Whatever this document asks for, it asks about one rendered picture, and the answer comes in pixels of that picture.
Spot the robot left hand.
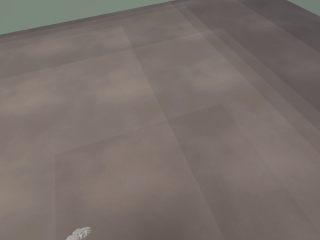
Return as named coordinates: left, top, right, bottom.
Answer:
left=66, top=227, right=91, bottom=240

